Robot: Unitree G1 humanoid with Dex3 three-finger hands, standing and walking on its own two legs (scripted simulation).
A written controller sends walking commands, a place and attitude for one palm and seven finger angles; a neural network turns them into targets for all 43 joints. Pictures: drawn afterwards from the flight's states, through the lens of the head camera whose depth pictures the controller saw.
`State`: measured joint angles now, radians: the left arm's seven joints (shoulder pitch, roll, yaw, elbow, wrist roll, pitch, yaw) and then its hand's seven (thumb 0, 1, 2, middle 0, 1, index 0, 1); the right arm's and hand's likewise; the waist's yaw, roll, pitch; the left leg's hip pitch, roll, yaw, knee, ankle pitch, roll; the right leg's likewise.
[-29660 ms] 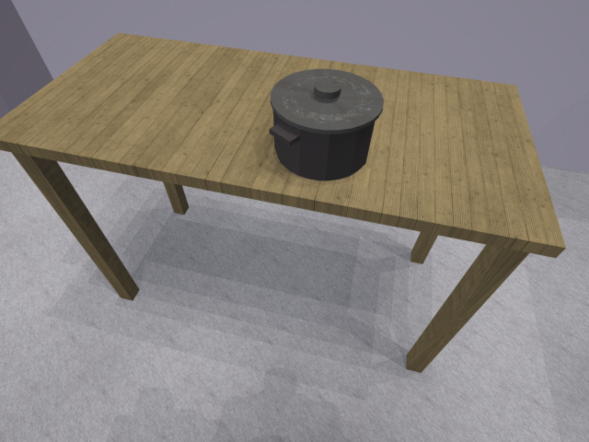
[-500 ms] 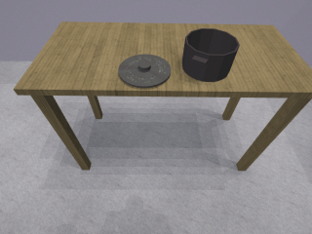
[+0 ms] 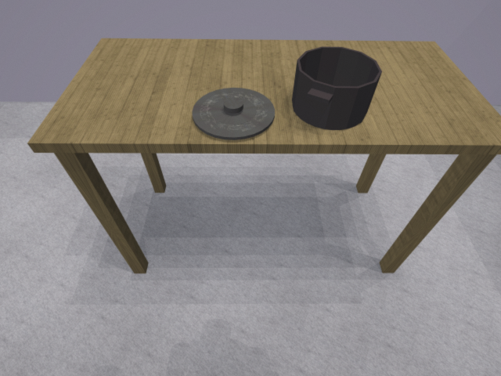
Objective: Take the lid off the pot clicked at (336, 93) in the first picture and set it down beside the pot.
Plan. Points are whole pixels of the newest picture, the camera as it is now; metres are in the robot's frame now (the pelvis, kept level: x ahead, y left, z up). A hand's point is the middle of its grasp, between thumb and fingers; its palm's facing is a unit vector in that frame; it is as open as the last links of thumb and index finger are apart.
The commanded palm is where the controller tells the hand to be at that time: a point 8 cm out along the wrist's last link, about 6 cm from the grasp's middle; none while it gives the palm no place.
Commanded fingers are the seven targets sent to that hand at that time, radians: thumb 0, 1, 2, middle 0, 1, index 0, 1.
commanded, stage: let the arm hang, fingers relaxed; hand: left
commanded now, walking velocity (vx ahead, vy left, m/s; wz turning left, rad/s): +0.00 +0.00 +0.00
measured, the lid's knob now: (233, 105) +0.71 +0.07 +0.03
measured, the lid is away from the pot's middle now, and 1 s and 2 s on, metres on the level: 0.26 0.26 0.26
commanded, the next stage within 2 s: look to check the result in 0.80 s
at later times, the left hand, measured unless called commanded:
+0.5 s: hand out of the picture -0.04 +0.15 -0.18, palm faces +0.03 -0.99 -0.16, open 7.4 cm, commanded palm none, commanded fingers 0.00 0.90 0.90 -0.20 -0.30 -0.20 -0.30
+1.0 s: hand out of the picture -0.03 +0.16 -0.18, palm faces +0.04 -0.98 -0.18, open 7.3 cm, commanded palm none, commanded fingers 0.00 0.90 0.90 -0.20 -0.30 -0.20 -0.30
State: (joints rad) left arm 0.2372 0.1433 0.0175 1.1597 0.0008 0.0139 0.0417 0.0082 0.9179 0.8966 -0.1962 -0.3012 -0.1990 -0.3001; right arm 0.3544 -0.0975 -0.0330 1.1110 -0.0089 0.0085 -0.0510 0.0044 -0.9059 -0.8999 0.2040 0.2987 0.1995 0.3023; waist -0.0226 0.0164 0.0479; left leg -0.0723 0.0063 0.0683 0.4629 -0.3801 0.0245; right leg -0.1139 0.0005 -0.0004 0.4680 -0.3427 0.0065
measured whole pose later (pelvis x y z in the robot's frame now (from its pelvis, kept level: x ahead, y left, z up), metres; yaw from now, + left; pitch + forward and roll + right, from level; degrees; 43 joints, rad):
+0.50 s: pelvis -0.02 +0.00 +0.00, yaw +0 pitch +0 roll -1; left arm 0.27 0.11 0.01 1.19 0.00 0.00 0.04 0.01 0.91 0.90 -0.20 -0.30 -0.20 -0.30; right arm 0.35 -0.09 -0.03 1.12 -0.01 0.00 -0.05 0.00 -0.91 -0.90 0.20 0.30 0.20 0.30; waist -0.02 0.01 0.05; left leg -0.10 0.00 0.07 0.45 -0.35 0.03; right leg -0.14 0.00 0.00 0.45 -0.31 0.01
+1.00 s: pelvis -0.02 +0.00 +0.00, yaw +0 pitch +0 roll +0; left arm 0.27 0.12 0.01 1.18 0.00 0.00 0.04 0.01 0.92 0.90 -0.20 -0.30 -0.20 -0.30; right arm 0.34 -0.10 -0.03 1.12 -0.01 -0.01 -0.05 0.00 -0.91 -0.90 0.20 0.30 0.20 0.30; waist -0.02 0.01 0.05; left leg -0.10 0.00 0.07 0.45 -0.34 0.02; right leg -0.14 0.00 0.00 0.45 -0.30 0.01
